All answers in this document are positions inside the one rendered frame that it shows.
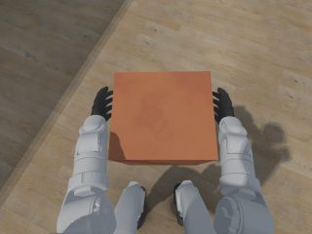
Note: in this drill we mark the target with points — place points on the robot right thigh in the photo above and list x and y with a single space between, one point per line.
196 218

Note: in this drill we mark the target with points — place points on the carton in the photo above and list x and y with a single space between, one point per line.
163 118

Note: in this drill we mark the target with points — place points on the left robot hand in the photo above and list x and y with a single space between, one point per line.
100 102

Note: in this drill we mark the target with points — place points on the robot right upper arm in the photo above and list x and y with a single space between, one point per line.
234 215

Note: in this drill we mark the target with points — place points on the robot left upper arm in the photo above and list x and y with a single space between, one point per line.
90 215

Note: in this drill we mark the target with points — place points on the robot right shin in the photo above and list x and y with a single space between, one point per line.
185 182

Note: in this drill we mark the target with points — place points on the left robot forearm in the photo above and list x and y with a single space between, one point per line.
89 171

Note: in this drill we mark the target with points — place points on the right robot forearm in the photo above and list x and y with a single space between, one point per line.
237 162

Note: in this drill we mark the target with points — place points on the right robot hand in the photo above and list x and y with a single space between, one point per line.
224 104

